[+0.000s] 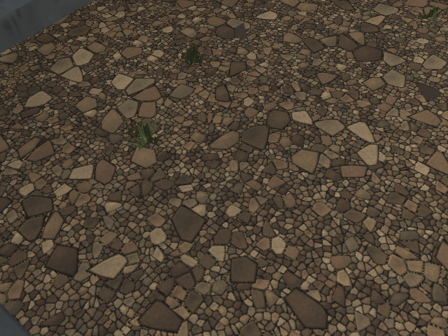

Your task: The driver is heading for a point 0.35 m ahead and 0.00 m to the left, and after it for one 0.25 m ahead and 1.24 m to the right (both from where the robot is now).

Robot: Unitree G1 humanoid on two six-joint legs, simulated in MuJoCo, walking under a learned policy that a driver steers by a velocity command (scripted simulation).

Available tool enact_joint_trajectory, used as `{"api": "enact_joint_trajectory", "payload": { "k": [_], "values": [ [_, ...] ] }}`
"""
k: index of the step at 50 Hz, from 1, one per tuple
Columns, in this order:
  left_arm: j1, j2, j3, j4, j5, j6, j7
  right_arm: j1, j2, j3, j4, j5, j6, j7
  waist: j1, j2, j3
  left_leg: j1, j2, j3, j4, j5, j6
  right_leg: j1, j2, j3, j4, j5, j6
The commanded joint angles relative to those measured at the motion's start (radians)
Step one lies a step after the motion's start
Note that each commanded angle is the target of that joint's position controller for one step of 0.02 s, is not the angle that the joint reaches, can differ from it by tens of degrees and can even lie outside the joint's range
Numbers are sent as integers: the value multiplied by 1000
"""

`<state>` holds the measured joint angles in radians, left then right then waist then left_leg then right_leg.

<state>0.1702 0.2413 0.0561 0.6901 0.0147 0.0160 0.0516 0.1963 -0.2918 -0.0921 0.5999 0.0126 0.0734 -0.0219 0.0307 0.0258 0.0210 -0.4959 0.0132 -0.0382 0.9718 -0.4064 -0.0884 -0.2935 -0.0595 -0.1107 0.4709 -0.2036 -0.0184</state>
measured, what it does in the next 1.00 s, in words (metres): walks ahead: left foot, then right foot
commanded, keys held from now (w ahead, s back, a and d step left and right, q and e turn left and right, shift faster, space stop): no key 0.16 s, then w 0.56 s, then w+e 0.28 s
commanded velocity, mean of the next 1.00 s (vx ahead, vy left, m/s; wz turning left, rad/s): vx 0.31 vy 0.00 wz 0.02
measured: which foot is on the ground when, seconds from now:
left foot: up 0.00-0.08, down 0.10-0.52, up 0.54-1.00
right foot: down 0.00-0.12, up 0.14-0.50, down 0.52-1.00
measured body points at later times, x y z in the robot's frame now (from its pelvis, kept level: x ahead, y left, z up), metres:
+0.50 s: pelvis +0.03 +0.00 +0.00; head +0.04 -0.01 +0.45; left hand +0.16 +0.28 -0.10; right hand +0.12 -0.27 -0.12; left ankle -0.01 +0.14 -0.74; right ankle +0.07 -0.11 -0.73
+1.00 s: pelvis +0.24 +0.01 -0.01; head +0.28 -0.01 +0.44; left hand +0.18 +0.28 -0.13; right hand +0.51 -0.20 -0.07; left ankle +0.40 +0.13 -0.73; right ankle +0.07 -0.11 -0.74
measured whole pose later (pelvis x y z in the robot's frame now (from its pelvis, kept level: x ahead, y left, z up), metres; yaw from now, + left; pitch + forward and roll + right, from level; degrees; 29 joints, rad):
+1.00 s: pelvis +0.24 +0.01 -0.01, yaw -3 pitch +3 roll +0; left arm 0.49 0.25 0.05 0.88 -0.02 -0.04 0.02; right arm -0.02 -0.23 -0.04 0.62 0.02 -0.10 0.05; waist 0.12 0.03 0.02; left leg -0.55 0.01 -0.03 0.50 0.00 0.00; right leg 0.07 0.01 0.06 0.29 -0.41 -0.02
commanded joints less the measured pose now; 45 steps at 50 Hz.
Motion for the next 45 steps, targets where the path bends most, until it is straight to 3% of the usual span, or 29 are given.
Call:
{"api": "enact_joint_trajectory", "payload": {
  "k": [1,3,4,5,6,7,8,9,11,12,13,15,18,22,24,25,26,27,28,29,30,32,34,38,41,45],
  "values": [
    [5,198,53,-41,-15,-3,-9,-67,-40,6,-98,0,-26,12,31,-223,-109,52,-12,66,-203,-45,16,153,-226,197,-130,215,-215],
    [-6,192,48,-28,-31,0,-13,-5,-37,4,-67,-1,-27,16,-4,-210,-111,166,-26,87,-417,86,53,135,-223,191,-79,285,-200],
    [5,175,41,-13,-40,0,-14,36,-35,4,-46,-3,-28,18,-25,-197,-112,262,-41,97,-562,191,83,101,-204,173,-46,292,-168],
    [54,149,32,12,-39,-8,-20,52,-62,-1,-44,-8,-26,15,-25,-155,-128,390,-7,35,-627,292,116,24,-179,147,-11,212,-100],
    [53,80,8,-6,3,-21,-33,73,-126,-10,-54,-15,-25,3,-2,49,-179,536,182,-198,-620,536,170,-117,-99,60,166,-30,-3],
    [7,56,-4,-39,9,-31,-31,6,-142,-6,-54,-42,-29,5,7,261,-146,399,311,-312,-615,521,323,-185,-19,43,172,-290,55],
    [-59,124,12,-40,9,-27,-25,-30,-78,9,-76,-51,-44,11,-44,187,-115,351,286,-301,-649,423,356,-168,-28,91,269,-317,80],
    [-61,128,16,-32,0,-24,-30,-26,-52,20,-51,-54,-58,11,-41,181,-120,361,258,-279,-680,252,332,-191,-20,103,309,-293,80],
    [-49,172,39,-9,-6,-17,-31,39,-142,-12,-14,-14,-69,8,-81,175,-51,391,252,-334,-750,-87,318,-328,0,97,467,-275,79],
    [-44,176,45,-4,-17,-21,-34,57,-138,-8,2,-9,-74,3,-73,156,-12,382,255,-355,-773,-151,318,-378,-7,117,520,-249,69],
    [-32,163,45,3,-26,-28,-37,63,-120,-3,10,-9,-79,-1,-64,140,6,385,249,-355,-794,-177,315,-406,-9,123,534,-213,60],
    [-31,132,38,14,-30,-48,-44,59,-93,2,17,-8,-92,-6,-55,120,7,399,231,-314,-810,-128,301,-409,-16,121,487,-143,44],
    [-47,91,21,22,-24,-76,-57,51,-100,-5,24,-6,-109,-3,-57,112,-8,359,204,-235,-810,-19,290,-295,-5,99,316,-88,30],
    [-33,106,16,24,-33,-86,-74,72,-137,-18,44,12,-114,15,-53,116,-5,271,220,-229,-787,-55,303,-130,19,73,166,-110,6],
    [39,115,20,50,-34,-90,-77,52,-133,-14,50,20,-109,20,-3,90,-5,177,204,-213,-734,-101,280,26,41,54,70,-37,-19],
    [115,122,26,80,-34,-90,-75,52,-111,-6,53,13,-106,20,28,71,-18,122,176,-194,-676,-122,260,129,60,45,51,-43,-26],
    [203,138,33,107,-36,-91,-70,43,-66,9,53,2,-106,21,65,39,-35,44,133,-150,-564,-116,225,246,30,92,23,-73,-42],
    [311,207,46,120,-26,-97,-60,11,15,33,31,-15,-113,25,94,-163,-54,-97,22,-17,-200,-82,145,355,-167,378,-113,-195,-105],
    [337,318,69,112,-11,-102,-70,9,-17,22,-26,5,-131,17,82,-366,-52,-353,-55,16,63,-174,112,405,-345,787,-282,-518,-259],
    [276,247,48,88,-9,-112,-73,-7,-94,4,-19,21,-146,13,71,-240,2,-424,13,-59,204,-117,122,353,-352,833,-317,-644,-281],
    [225,201,33,77,-13,-118,-72,-9,-111,-2,-12,22,-151,17,43,-195,42,-460,46,-58,232,-5,133,319,-314,736,-311,-596,-249],
    [147,170,20,63,-13,-119,-72,8,-89,-2,15,-5,-152,17,2,-127,47,-405,96,-49,177,147,124,243,-232,554,-319,-370,-198],
    [151,155,14,67,-7,-121,-65,10,-62,2,27,-6,-148,18,-5,-129,35,-334,104,-22,133,267,102,195,-173,421,-347,-185,-180],
    [219,141,9,97,-18,-113,-52,-79,-25,14,1,-9,-148,17,19,-89,32,-312,91,6,-65,404,71,217,-127,284,-348,125,-172],
    [263,159,13,114,-26,-99,-41,-184,0,26,-29,-4,-162,33,47,-98,43,-239,56,19,-255,488,55,217,-114,249,-341,207,-166],
    [319,170,20,136,-40,-83,-34,-294,-5,30,-59,6,-179,61,72,-101,72,-201,24,12,-400,483,59,276,-149,293,-287,209,-177]
  ]
}}
Next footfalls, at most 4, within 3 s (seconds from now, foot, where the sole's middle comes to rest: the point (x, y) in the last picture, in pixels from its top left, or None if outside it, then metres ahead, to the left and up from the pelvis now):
0.10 left None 0.03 0.14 -0.78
0.52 right None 0.11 -0.11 -0.78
1.04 left None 0.44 0.13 -0.78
1.54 right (315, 280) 0.65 -0.20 -0.78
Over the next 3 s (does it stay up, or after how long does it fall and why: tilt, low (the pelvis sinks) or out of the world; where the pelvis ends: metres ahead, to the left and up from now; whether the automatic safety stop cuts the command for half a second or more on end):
stays up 1.12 -0.57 -0.01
